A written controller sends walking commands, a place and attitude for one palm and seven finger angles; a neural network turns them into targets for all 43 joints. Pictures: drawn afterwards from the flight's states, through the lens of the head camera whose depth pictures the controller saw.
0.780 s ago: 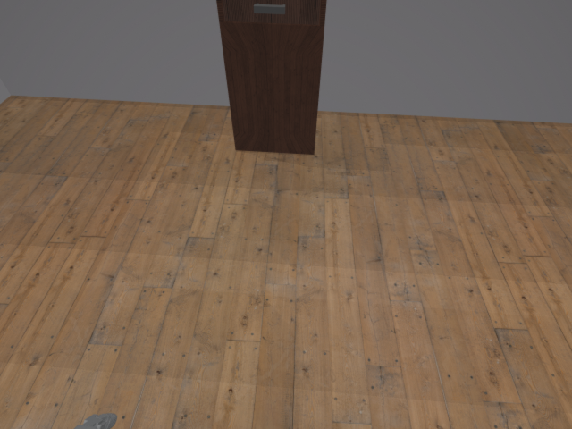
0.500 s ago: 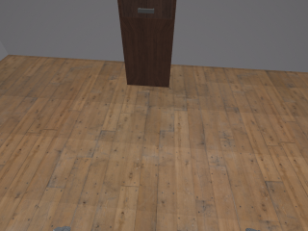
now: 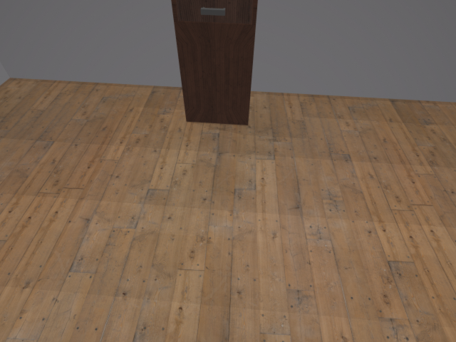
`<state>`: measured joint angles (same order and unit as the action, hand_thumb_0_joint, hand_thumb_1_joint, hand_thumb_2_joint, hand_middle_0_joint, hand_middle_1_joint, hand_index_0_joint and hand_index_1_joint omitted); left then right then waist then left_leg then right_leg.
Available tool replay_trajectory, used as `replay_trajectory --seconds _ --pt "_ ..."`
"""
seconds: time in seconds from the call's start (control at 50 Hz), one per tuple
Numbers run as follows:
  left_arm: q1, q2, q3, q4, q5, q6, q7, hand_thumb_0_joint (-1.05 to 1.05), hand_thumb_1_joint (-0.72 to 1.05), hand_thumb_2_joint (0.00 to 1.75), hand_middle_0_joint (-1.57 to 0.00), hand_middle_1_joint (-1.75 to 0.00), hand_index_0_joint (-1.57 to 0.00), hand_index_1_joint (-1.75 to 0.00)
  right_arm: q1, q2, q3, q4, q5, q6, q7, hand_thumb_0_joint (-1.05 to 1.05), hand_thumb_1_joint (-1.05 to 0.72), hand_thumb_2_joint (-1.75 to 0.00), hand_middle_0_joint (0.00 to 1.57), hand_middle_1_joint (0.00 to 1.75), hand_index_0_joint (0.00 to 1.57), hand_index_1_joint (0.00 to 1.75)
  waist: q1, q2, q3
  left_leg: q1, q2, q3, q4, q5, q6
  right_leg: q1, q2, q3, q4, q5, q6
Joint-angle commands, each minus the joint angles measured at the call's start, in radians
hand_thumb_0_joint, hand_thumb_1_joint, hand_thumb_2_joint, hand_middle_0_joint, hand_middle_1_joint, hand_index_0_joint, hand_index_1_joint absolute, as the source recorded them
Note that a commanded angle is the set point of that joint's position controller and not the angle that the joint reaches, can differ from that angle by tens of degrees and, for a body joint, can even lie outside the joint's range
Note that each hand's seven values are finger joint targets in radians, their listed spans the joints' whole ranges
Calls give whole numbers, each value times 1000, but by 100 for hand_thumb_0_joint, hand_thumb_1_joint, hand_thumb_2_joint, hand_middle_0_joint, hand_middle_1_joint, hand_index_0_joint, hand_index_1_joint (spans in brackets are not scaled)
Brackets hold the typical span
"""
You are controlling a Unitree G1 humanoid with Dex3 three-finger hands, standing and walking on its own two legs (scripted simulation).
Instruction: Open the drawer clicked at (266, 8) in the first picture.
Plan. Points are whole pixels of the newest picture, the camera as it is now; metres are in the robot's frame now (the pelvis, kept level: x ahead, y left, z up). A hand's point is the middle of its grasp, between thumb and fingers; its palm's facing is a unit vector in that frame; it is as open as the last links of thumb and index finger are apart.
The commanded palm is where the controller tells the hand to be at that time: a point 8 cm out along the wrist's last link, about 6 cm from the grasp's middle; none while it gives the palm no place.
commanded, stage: stand and wait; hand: left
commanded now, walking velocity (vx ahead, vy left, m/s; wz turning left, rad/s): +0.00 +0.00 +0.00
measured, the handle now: (213, 10) +1.65 +0.17 -0.01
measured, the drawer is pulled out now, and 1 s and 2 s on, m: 0.00 0.00 0.00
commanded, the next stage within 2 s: look at it before walking up in 0.08 s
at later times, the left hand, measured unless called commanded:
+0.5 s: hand out of the picture +0.07 +0.25 -0.16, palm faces -0.04 -0.94 -0.33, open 7.4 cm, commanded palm none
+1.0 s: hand out of the picture +0.04 +0.22 -0.18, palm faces +0.00 -0.97 -0.23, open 7.4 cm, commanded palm none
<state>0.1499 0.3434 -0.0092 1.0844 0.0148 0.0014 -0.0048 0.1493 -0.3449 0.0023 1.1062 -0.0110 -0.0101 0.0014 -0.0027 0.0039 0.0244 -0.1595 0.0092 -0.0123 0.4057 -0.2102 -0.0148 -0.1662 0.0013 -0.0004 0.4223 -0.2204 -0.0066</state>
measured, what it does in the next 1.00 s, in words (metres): stands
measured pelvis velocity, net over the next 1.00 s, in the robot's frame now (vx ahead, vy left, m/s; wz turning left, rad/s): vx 0.03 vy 0.01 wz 0.00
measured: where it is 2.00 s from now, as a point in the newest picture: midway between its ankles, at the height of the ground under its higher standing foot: (234, 316)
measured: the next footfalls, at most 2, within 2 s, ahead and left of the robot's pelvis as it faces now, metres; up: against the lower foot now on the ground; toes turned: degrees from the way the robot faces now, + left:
right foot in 1.46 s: +0.34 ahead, -0.12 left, +0.00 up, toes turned -10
left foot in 1.90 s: +0.48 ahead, +0.10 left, +0.00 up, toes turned +11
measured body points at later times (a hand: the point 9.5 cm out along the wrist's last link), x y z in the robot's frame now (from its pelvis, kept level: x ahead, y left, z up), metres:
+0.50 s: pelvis +0.00 +0.00 +0.00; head +0.00 +0.00 +0.45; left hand +0.07 +0.30 -0.13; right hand +0.07 -0.29 -0.13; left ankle +0.01 +0.13 -0.74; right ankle +0.01 -0.11 -0.74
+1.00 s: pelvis +0.03 +0.01 -0.01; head +0.02 +0.02 +0.44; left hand +0.05 +0.27 -0.16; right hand +0.06 -0.25 -0.15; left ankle +0.01 +0.13 -0.74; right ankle +0.01 -0.11 -0.74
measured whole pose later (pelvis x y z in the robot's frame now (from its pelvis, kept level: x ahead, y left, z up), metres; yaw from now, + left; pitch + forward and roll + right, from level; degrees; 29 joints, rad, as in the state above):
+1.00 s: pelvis +0.03 +0.01 -0.01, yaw +0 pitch -1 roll -1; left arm 0.29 0.25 0.00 1.08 0.03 0.00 -0.01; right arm 0.25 -0.26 0.00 1.11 -0.02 0.00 0.01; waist 0.01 0.01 -0.03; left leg -0.20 0.03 -0.01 0.57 -0.36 0.01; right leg -0.17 0.01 0.00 0.50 -0.31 0.00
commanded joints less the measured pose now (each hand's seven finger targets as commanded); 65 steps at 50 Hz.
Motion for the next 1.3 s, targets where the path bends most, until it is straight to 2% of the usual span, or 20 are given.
replay_trajectory --seconds 0.0,0.18,0.74,0.78,0.82,0.86,0.9,0.94,0.98,1.02,1.04,1.06,1.08,1.1,1.12,1.14,1.18,1.22,1.26,1.28 --pt "-53 206 44 -66 -4 -25 13 0 90 90 -20 -30 -20 -30 -63 -196 -37 -68 1 -23 -13 0 -90 -90 20 30 20 30 5 -22 -45 0 101 -83 -68 77 43 -9 -123 119 -101 37 -31" --pt "-54 201 42 -65 -3 -24 14 0 90 90 -20 -30 -20 -30 -62 -193 -37 -59 1 -23 -12 0 -90 -90 20 30 20 30 5 -11 -32 -7 102 -88 -83 60 41 -16 -118 118 -108 10 -27" --pt "-45 200 41 -55 -2 -27 15 0 90 90 -20 -30 -20 -30 -78 -197 -37 -58 4 -24 -14 0 -90 -90 20 30 20 30 6 -10 -45 31 111 -88 -95 131 41 14 -121 105 -107 119 -22" --pt "33 75 14 -23 -1 -5 18 0 90 90 -20 -30 -20 -30 -6 -66 -5 -27 -5 -4 -7 0 -90 -90 20 30 20 30 7 -13 -53 18 97 -60 -76 -25 23 9 -112 96 -103 -80 -5" --pt "71 79 20 -21 6 4 10 0 90 90 -20 -30 -20 -30 24 -63 -11 -25 -11 5 -3 0 -90 -90 20 30 20 30 12 -39 11 -56 78 -59 -66 -250 31 -40 -105 124 -116 -300 -18" --pt "100 85 31 -30 10 7 1 0 90 90 -20 -30 -20 -30 38 -62 -16 -38 -16 6 -1 0 -90 -90 20 30 20 30 17 -50 90 -139 62 -55 -35 -352 37 -85 -106 158 -123 -409 -39" --pt "144 87 41 -34 9 1 -3 0 90 90 -20 -30 -20 -30 55 -48 -20 -51 -15 0 -1 0 -90 -90 20 30 20 30 26 -80 109 -193 45 -30 48 -323 42 -60 -125 197 -125 -419 -69" --pt "194 94 55 -33 5 -12 0 0 90 90 -20 -30 -20 -30 77 -18 -19 -65 -12 -14 -2 0 -90 -90 20 30 20 30 28 -125 79 -231 25 32 170 -232 34 5 -192 269 -149 -388 -114" --pt "204 92 66 -36 5 -22 5 0 90 90 -20 -30 -20 -30 98 3 -25 -71 -9 -24 -2 0 -90 -90 20 30 20 30 14 -151 90 -212 37 68 206 -215 29 -27 -238 305 -163 -352 -148" --pt "184 66 70 -42 7 -27 6 0 90 90 -20 -30 -20 -30 166 26 -27 -55 -5 -37 -2 0 -90 -90 20 30 20 30 -22 -96 99 -96 48 77 116 -187 35 -100 -199 219 -73 -226 -134" --pt "165 31 66 -49 5 -27 4 0 90 90 -20 -30 -20 -30 246 20 -31 -27 -5 -46 -6 0 -90 -90 20 30 20 30 -53 -8 93 38 77 16 26 -126 56 -187 -120 124 65 -152 -96" --pt "123 -29 56 -69 1 -29 -1 0 90 90 -20 -30 -20 -30 386 -44 -51 26 -15 -57 -13 0 -90 -90 20 30 20 30 -104 248 78 202 234 -244 -92 -31 131 -363 3 -33 391 -128 -38" --pt "25 -53 44 -119 6 -43 5 0 90 90 -20 -30 -20 -30 506 -58 -57 64 -18 -60 -28 0 -90 -90 20 30 20 30 -139 321 133 297 365 -420 -168 211 196 -573 27 -67 593 -332 -19" --pt "-15 -31 52 -133 7 -50 7 0 90 90 -20 -30 -20 -30 518 -17 -45 74 -12 -59 -36 0 -90 -90 20 30 20 30 -124 174 170 305 416 -425 -137 352 252 -641 -41 -3 681 -313 -26" --pt "-20 -56 55 -126 8 -53 0 0 90 90 -20 -30 -20 -30 489 6 -42 61 -13 -64 -39 0 -90 -90 20 30 20 30 -109 87 170 294 402 -368 -125 403 260 -648 -74 6 720 -284 -25" --pt "-8 -74 55 -117 9 -50 -8 0 90 90 -20 -30 -20 -30 455 20 -40 46 -14 -71 -41 0 -90 -90 20 30 20 30 -84 75 152 261 369 -298 -141 377 239 -618 -93 1 721 -248 -20" --pt "9 -106 56 -113 8 -35 -20 0 90 90 -20 -30 -20 -30 409 44 -38 41 -10 -82 -45 0 -90 -90 20 30 20 30 -44 118 160 196 310 -188 -194 283 206 -582 -110 -27 690 -154 -5" --pt "-17 -125 54 -124 8 -27 -31 0 90 90 -20 -30 -20 -30 414 68 -37 50 -7 -88 -46 0 -90 -90 20 30 20 30 -35 126 174 152 264 -103 -228 266 181 -554 -113 -62 608 -73 0" --pt "-54 -144 51 -144 3 -26 -35 0 90 90 -20 -30 -20 -30 403 75 -39 54 -10 -90 -46 0 -90 -90 20 30 20 30 -26 126 174 120 237 -34 -244 277 168 -477 -103 -101 433 -21 -4" --pt "-84 -151 51 -150 3 -28 -35 0 90 90 -20 -30 -20 -30 417 76 -39 62 -12 -88 -46 0 -90 -90 20 30 20 30 -40 126 170 103 224 -15 -239 304 163 -417 -87 -125 356 -4 -9"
